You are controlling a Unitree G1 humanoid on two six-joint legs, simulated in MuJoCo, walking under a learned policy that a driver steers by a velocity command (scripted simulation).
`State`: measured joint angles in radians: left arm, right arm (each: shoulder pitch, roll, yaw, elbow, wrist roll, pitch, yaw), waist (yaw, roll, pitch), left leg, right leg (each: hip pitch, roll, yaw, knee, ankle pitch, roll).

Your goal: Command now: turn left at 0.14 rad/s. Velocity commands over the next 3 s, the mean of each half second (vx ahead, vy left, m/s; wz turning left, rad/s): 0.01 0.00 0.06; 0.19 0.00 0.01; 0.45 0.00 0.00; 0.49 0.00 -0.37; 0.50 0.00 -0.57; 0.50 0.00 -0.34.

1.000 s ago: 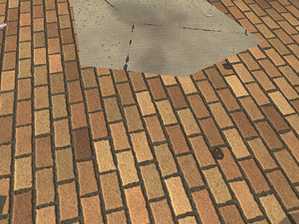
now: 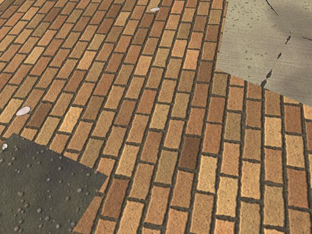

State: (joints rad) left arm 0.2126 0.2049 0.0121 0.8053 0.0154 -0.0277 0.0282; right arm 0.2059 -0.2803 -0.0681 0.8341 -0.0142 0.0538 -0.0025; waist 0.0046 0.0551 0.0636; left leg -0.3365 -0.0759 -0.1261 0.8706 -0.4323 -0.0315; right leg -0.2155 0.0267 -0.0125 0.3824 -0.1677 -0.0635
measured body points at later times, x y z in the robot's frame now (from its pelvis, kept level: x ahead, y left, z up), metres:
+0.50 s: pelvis +0.01 +0.02 +0.00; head +0.01 +0.03 +0.45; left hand +0.04 +0.27 -0.15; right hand +0.06 -0.22 -0.15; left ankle -0.02 +0.12 -0.75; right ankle +0.02 -0.08 -0.75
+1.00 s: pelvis +0.09 -0.02 -0.01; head +0.10 -0.04 +0.44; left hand +0.14 +0.24 -0.14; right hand +0.04 -0.27 -0.17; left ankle -0.01 +0.11 -0.72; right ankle +0.10 -0.10 -0.75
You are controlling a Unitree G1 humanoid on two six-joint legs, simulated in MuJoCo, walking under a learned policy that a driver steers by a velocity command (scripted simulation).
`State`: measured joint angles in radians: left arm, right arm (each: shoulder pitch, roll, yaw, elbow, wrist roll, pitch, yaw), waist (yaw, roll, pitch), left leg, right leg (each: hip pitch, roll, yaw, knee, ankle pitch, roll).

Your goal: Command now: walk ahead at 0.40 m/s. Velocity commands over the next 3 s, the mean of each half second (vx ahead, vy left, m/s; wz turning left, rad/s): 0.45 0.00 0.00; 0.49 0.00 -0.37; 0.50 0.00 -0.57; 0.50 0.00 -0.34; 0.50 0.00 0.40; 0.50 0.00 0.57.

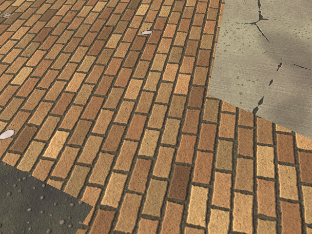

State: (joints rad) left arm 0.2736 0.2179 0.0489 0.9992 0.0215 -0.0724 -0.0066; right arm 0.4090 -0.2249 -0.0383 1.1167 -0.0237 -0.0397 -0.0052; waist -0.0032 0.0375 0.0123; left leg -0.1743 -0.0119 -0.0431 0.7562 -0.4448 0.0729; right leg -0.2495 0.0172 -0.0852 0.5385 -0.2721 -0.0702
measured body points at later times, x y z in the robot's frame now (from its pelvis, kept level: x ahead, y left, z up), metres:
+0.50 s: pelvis +0.26 +0.00 -0.01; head +0.30 +0.00 +0.43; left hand +0.19 +0.23 -0.16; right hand +0.40 -0.24 -0.14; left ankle +0.35 +0.05 -0.73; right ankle +0.06 -0.09 -0.64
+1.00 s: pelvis +0.54 -0.04 -0.02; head +0.58 -0.06 +0.43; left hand +0.76 +0.14 -0.14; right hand +0.42 -0.26 -0.16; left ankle +0.36 +0.06 -0.70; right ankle +0.62 -0.11 -0.74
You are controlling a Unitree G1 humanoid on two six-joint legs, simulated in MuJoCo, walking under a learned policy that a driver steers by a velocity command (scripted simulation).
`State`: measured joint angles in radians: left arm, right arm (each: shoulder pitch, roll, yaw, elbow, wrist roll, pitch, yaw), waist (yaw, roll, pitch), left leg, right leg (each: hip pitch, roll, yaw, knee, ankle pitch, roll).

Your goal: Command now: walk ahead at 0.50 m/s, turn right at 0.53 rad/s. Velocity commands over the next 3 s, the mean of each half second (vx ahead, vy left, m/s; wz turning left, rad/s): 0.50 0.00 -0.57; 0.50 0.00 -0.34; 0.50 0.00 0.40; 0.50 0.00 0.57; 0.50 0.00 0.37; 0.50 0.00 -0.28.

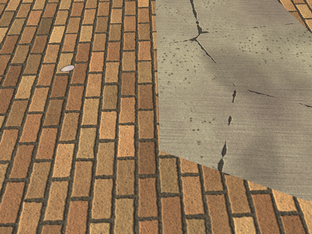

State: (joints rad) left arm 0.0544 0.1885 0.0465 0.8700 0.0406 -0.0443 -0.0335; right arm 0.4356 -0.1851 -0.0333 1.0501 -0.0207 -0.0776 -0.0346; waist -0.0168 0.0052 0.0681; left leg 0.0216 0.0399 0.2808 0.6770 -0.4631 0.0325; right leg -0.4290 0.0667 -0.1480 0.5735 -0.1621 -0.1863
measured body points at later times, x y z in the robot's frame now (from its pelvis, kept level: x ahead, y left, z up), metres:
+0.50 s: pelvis +0.28 +0.00 +0.01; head +0.32 -0.02 +0.46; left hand +0.30 +0.29 -0.11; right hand +0.46 -0.27 -0.07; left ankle +0.45 +0.07 -0.71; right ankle +0.09 -0.04 -0.71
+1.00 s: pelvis +0.52 -0.09 +0.02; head +0.54 -0.11 +0.47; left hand +0.81 -0.01 -0.07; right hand +0.35 -0.29 -0.12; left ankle +0.46 +0.07 -0.72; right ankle +0.57 -0.23 -0.71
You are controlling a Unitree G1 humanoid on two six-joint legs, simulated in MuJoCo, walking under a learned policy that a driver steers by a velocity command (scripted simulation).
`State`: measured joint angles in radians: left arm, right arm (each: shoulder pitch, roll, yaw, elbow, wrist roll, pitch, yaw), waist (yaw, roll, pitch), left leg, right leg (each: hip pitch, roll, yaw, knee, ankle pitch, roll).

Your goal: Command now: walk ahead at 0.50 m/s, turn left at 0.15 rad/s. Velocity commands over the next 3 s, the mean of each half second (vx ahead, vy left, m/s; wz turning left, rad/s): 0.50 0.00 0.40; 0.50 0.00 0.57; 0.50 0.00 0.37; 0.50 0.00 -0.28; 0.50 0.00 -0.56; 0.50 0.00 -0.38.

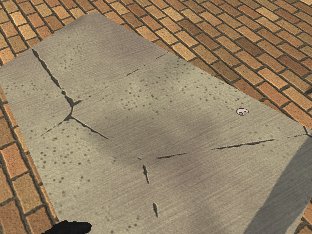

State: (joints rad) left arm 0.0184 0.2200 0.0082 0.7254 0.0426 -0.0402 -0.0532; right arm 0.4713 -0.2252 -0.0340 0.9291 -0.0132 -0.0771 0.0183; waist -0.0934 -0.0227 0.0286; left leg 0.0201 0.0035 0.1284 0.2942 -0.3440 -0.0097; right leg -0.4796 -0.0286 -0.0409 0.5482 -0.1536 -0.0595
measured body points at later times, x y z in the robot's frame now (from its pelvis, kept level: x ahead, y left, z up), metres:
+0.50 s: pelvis +0.24 +0.02 -0.01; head +0.28 +0.03 +0.44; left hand +0.15 +0.26 -0.15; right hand +0.49 -0.16 -0.11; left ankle +0.36 +0.14 -0.71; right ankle +0.11 -0.10 -0.74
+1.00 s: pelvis +0.49 +0.12 +0.00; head +0.51 +0.15 +0.45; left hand +0.55 +0.43 -0.09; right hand +0.62 -0.13 -0.11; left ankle +0.36 +0.13 -0.74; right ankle +0.71 +0.08 -0.69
